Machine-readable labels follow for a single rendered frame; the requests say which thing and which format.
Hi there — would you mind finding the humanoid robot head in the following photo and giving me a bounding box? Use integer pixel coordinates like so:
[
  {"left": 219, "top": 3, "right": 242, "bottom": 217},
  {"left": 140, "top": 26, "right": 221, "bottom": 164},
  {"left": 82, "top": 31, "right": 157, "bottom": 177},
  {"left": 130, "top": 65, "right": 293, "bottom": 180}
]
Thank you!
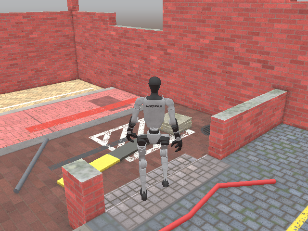
[{"left": 146, "top": 77, "right": 162, "bottom": 100}]

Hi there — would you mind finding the left robot hand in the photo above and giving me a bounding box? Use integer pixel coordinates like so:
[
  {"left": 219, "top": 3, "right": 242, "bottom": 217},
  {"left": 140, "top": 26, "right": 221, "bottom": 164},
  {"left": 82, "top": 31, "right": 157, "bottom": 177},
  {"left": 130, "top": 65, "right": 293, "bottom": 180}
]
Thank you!
[{"left": 126, "top": 132, "right": 138, "bottom": 142}]

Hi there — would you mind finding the right robot hand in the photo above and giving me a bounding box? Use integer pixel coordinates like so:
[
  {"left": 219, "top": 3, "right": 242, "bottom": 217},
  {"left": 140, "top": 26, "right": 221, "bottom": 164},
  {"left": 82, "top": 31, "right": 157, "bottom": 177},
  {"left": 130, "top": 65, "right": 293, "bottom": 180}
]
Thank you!
[{"left": 171, "top": 140, "right": 182, "bottom": 152}]

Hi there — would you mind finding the robot left forearm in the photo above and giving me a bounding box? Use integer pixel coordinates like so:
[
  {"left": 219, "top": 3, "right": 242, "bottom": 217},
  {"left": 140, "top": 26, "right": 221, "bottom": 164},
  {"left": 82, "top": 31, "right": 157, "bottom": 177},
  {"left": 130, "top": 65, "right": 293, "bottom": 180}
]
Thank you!
[{"left": 127, "top": 116, "right": 136, "bottom": 134}]

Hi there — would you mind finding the right robot upper arm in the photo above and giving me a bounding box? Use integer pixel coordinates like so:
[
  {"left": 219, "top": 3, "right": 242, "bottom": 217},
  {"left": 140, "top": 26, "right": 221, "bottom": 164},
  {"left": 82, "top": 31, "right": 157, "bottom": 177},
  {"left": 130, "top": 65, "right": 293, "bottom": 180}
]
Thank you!
[{"left": 165, "top": 98, "right": 176, "bottom": 126}]

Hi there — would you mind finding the robot right forearm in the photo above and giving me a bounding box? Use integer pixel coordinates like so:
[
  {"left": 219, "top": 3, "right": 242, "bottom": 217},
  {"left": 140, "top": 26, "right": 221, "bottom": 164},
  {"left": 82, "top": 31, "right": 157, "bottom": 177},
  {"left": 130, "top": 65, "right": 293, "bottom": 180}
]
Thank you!
[{"left": 171, "top": 118, "right": 181, "bottom": 141}]

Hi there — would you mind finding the left robot foot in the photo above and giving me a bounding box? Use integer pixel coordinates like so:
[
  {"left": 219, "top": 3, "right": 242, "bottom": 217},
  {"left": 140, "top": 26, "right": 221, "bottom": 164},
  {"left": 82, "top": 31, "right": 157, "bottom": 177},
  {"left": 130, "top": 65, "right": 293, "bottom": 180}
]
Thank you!
[{"left": 140, "top": 188, "right": 147, "bottom": 201}]

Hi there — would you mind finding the left robot upper arm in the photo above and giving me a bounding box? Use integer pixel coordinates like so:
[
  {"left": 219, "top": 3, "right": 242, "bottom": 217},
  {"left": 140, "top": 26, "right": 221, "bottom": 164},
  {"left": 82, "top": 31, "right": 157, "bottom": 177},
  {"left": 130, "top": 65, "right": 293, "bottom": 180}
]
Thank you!
[{"left": 131, "top": 97, "right": 144, "bottom": 123}]

